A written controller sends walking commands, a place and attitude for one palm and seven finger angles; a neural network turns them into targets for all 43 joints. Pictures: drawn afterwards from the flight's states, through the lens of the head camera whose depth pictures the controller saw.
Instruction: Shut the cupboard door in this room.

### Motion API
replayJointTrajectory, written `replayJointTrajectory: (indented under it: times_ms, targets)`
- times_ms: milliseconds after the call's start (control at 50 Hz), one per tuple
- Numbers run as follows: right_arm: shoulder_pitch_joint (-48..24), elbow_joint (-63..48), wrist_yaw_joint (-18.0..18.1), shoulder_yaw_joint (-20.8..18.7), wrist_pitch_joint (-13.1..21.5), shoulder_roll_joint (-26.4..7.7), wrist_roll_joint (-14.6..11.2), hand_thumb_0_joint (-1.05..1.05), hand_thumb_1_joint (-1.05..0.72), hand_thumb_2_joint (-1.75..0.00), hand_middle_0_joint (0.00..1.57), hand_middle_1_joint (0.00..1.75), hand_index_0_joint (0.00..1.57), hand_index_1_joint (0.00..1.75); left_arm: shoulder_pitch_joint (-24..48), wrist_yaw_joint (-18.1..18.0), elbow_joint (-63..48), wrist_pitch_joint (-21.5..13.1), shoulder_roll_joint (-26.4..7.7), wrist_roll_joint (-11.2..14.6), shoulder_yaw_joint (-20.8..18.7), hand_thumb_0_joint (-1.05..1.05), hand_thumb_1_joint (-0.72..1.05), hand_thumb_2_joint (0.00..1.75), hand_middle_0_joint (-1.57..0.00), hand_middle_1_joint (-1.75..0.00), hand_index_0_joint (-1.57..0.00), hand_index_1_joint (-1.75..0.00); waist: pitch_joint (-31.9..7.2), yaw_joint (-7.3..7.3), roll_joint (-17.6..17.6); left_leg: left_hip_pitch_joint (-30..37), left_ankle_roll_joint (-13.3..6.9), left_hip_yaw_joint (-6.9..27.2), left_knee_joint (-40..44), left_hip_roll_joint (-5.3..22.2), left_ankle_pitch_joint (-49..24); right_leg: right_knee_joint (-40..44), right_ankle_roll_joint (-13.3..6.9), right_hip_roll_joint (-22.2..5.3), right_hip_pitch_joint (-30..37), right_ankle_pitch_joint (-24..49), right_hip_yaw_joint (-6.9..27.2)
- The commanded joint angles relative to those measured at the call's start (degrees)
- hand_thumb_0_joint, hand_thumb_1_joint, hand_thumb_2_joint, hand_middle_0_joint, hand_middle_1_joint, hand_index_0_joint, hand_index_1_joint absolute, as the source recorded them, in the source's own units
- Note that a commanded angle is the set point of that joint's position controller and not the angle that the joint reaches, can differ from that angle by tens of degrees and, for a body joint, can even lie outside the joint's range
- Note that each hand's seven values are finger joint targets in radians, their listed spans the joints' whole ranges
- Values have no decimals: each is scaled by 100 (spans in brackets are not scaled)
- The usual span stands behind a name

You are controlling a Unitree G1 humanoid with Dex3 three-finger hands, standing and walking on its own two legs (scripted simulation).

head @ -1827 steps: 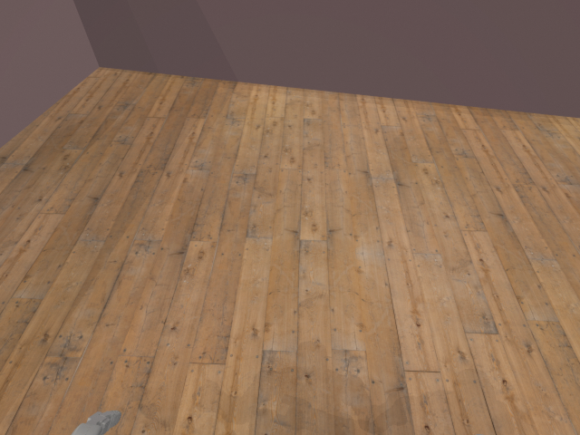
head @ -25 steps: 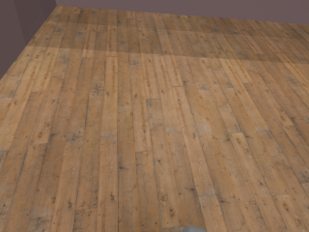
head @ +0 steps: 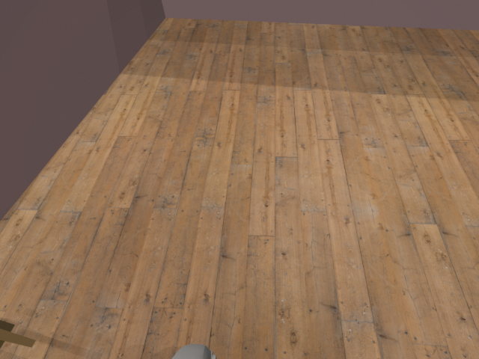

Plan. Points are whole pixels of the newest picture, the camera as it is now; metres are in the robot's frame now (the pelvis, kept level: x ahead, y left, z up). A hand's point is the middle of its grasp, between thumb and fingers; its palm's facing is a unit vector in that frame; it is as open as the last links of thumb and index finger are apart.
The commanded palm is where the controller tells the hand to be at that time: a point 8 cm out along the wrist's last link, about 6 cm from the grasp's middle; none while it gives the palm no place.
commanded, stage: turn or walk to find it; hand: left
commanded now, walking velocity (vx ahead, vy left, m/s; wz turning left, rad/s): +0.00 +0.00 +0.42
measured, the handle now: out of the picture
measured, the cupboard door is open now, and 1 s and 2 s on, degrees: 88 88 88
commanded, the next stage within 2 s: stand and wait in 1.58 s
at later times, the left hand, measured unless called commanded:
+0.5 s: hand out of the picture +0.05 +0.26 -0.17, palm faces +0.22 -0.94 -0.25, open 7.4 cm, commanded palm none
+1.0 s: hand out of the picture -0.02 +0.21 -0.17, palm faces +0.44 -0.86 -0.24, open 7.3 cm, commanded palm none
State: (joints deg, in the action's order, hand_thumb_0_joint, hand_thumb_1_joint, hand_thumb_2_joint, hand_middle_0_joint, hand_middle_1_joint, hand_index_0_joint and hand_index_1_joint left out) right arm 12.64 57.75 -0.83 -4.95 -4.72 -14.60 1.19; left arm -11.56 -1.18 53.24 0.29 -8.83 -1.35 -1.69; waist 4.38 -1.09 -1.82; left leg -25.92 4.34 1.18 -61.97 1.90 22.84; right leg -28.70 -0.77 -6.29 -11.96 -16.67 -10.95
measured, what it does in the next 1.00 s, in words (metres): steps on the spot, turning left: left foot, then right foot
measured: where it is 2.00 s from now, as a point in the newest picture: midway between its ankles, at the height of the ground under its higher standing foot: outside the picture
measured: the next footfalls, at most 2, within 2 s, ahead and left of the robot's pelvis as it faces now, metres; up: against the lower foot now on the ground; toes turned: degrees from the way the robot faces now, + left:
left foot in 0.18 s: +0.01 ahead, +0.15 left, +0.00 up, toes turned +9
right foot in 0.62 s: +0.10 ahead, -0.08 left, +0.00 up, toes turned +9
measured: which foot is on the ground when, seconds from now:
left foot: up 0.00-0.16, down 0.18-0.62, up 0.64-1.00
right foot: down 0.00-0.18, up 0.20-0.60, down 0.62-1.00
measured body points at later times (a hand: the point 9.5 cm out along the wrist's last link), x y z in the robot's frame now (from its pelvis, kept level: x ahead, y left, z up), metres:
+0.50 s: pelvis +0.01 +0.04 +0.00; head +0.06 +0.06 +0.45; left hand +0.04 +0.31 -0.15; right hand +0.14 -0.18 -0.15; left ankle -0.03 +0.15 -0.74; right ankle +0.03 -0.11 -0.69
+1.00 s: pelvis +0.02 +0.02 -0.01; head +0.06 +0.03 +0.44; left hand -0.05 +0.26 -0.15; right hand +0.19 -0.19 -0.16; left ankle -0.05 +0.14 -0.71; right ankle +0.06 -0.09 -0.74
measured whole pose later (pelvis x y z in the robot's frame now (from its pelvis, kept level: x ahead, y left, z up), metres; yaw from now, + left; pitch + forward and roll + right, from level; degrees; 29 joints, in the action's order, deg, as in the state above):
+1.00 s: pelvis +0.02 +0.02 -0.01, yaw +25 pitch +0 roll +1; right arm 9.4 56.8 -0.8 -3.7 -3.8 -13.7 0.7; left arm -13.3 -0.8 54.4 0.5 -10.9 -1.8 -2.4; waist 5.7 0.9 0.5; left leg -19.8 3.8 -2.5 -45.1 2.2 25.4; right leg -31.5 0.3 -8.5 -13.2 -17.5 -13.8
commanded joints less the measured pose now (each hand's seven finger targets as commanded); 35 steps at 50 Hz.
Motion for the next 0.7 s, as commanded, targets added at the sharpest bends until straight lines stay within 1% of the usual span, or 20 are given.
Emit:
replayJointTrajectory:
  times_ms: [0, 60, 100, 120, 140, 160, 180, 200, 220, 280, 320, 440, 500, 540, 560, 580, 600, 620, 640, 680]
  targets:
    - [-532, -502, -13, 30, 200, -123, -44, 0, -90, -90, 20, 30, 20, 30, -430, -54, -174, -95, -1376, -39, -382, 0, 90, 90, -20, -30, -20, -30, -363, 371, 1268, -141, 9, -322, 1083, 2, 319, 785, -644, -1387, 735, 2449, 783]
    - [-587, -569, -1, 82, 279, -87, -81, 0, -90, -90, 20, 30, 20, 30, -545, -43, -97, -68, -1523, -51, -432, 0, 90, 90, -20, -30, -20, -30, -572, 423, 1371, 291, -72, -542, 2002, -79, 331, 443, -653, -1451, 862, 2901, 734]
    - [-306, -500, 11, 83, 331, -158, -78, 0, -90, -90, 20, 30, 20, 30, -394, -39, -64, -46, -1550, -18, -438, 0, 90, 90, -20, -30, -20, -30, -733, 229, 1269, 920, -127, -663, 2955, -123, -377, 22, -410, -1381, 696, 2818, 540]
    - [-28, -435, 4, 58, 373, -275, -69, 0, -90, -90, 20, 30, 20, 30, -289, -35, -85, -21, -1519, 33, -442, 0, 90, 90, -20, -30, -20, -30, -876, 41, 1019, 1580, -181, -626, 3724, -65, -1176, -412, -162, -1263, 353, 2417, 281]
    - [207, -409, 12, -30, 439, -691, -43, 0, -90, -90, 20, 30, 20, 30, -344, -20, -150, 15, -1269, 72, -401, 0, 90, 90, -20, -30, -20, -30, -1128, -73, -117, 2500, -417, 272, 4179, 616, -2233, -1415, 159, -835, -458, 1341, 39]
    - [458, -425, 62, -177, 450, -1262, -28, 0, -90, -90, 20, 30, 20, 30, -280, 14, -345, 47, -858, 100, -263, 0, 90, 90, -20, -30, -20, -30, -1088, -207, -1651, 3052, -1148, 2047, 4190, 2024, -4572, -2498, 557, -82, -1961, -1906, 52]
    - [610, -332, 101, -185, 378, -1357, -42, 0, -90, -90, 20, 30, 20, 30, 0, -24, -380, 114, -922, 64, -226, 0, 90, 90, -20, -30, -20, -30, -1127, -313, -1209, 2726, -1618, 1821, 4077, 2310, -4833, -3060, 480, -122, -1828, -2248, 573]
    - [436, -324, 140, -129, 389, -1133, -15, 0, -90, -90, 20, 30, 20, 30, 180, -28, -325, 147, -926, 50, -247, 0, 90, 90, -20, -30, -20, -30, -847, -262, -1053, 2332, -1604, 1511, 4208, 1993, -4139, -3271, 442, -167, -1795, -1940, 750]
    - [129, -400, 190, -104, 396, -1009, 5, 0, -90, -90, 20, 30, 20, 30, 260, -6, -253, 165, -925, 61, -271, 0, 90, 90, -20, -30, -20, -30, -604, -177, -1286, 2107, -1550, 1519, 4252, 1715, -3748, -3406, 472, -163, -1962, -1590, 854]
    - [-227, -487, 223, 4, 442, -779, -2, 0, -90, -90, 20, 30, 20, 30, 120, 71, -97, 139, -952, 63, -275, 0, 90, 90, -20, -30, -20, -30, -428, 41, -798, 2034, -1332, 1003, 4132, 1254, -4113, -3436, 527, -42, -1911, -933, 879]
    - [-111, -484, 227, -12, 465, -808, -17, 0, -90, -90, 20, 30, 20, 30, 70, 70, -86, 134, -931, 75, -248, 0, 90, 90, -20, -30, -20, -30, -609, 33, -515, 2300, -1337, 958, 4066, 1190, -4330, -3222, 572, 29, -1914, -836, 875]
    - [64, -480, 191, -77, 426, -823, 7, 0, -90, -90, 20, 30, 20, 30, 411, 46, -294, 120, -864, 85, -208, 0, 90, 90, -20, -30, -20, -30, -623, -93, -674, 2235, -1398, 1253, 3968, 1158, -4170, -2235, 619, 168, -1616, -943, 842]
    - [-111, -525, 178, -108, 393, -846, 19, 0, -90, -90, 20, 30, 20, 30, 296, 37, -304, 69, -823, 114, -193, 0, 90, 90, -20, -30, -20, -30, -653, -19, -821, 1939, -1318, 1403, 3768, 1051, -4274, -1237, 566, 352, -973, -783, 708]
    - [-223, -557, 163, -120, 380, -818, -3, 0, -90, -90, 20, 30, 20, 30, -12, 37, -225, 13, -885, 120, -215, 0, 90, 90, -20, -30, -20, -30, -702, 159, -728, 1600, -1138, 1420, 3522, 868, -3904, -303, 521, 427, -313, -33, 638]
    - [-277, -574, 152, -118, 383, -734, -30, 0, -90, -90, 20, 30, 20, 30, -238, 25, -167, -40, -950, 109, -240, 0, 90, 90, -20, -30, -20, -30, -787, 285, -530, 1250, -931, 1324, 3245, 673, -3289, 420, 503, 320, 285, 677, 652]
    - [-186, -601, 117, -88, 400, -501, -78, 0, -90, -90, 20, 30, 20, 30, -460, -8, -122, -110, -1256, 60, -287, 0, 90, 90, -20, -30, -20, -30, -970, 356, 204, 533, -618, 1004, 2663, 298, -2092, 797, 337, -366, 1163, 1370, 1241]
    - [-221, -747, 88, -15, 408, -140, -94, 0, -90, -90, 20, 30, 20, 30, -637, -55, -96, -148, -1751, -20, -395, 0, 90, 90, -20, -30, -20, -30, -965, 438, 1772, -495, -247, 132, 1424, -520, 516, 882, -296, -1803, 1644, 2533, 2639]
    - [-335, -810, 117, -72, 322, -355, -81, 0, -90, -90, 20, 30, 20, 30, -700, -56, -149, -116, -1809, 27, -374, 0, 90, 90, -20, -30, -20, -30, -857, 506, 1585, -373, -264, 309, 345, -420, 1421, 992, -798, -2291, 882, 2755, 2758]
    - [-258, -725, 115, -113, 251, -405, -64, 0, -90, -90, 20, 30, 20, 30, -346, -102, -211, -119, -1554, 26, -395, 0, 90, 90, -20, -30, -20, -30, -649, 340, 1360, -358, -280, 487, -272, -232, 1060, 1100, -868, -2088, 493, 2245, 2419]
    - [-182, -488, 45, -116, 193, -373, -23, 0, -90, -90, 20, 30, 20, 30, 124, -83, -362, -96, -1306, 42, -313, 0, 90, 90, -20, -30, -20, -30, -259, 152, 1137, -455, -199, 360, -841, -99, 442, 1088, -647, -1512, 159, 1684, 1812]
